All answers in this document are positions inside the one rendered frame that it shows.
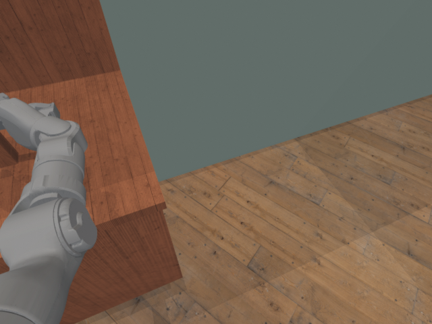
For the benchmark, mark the left robot upper arm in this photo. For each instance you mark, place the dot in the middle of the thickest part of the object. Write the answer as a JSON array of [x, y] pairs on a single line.
[[43, 247]]

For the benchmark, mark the robot left hand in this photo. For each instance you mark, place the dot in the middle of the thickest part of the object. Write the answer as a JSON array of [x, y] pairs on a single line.
[[18, 117]]

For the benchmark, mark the counter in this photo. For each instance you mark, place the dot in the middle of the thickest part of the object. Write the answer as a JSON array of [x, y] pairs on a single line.
[[60, 51]]

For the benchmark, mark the left robot forearm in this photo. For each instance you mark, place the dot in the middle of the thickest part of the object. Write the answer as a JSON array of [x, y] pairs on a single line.
[[58, 170]]

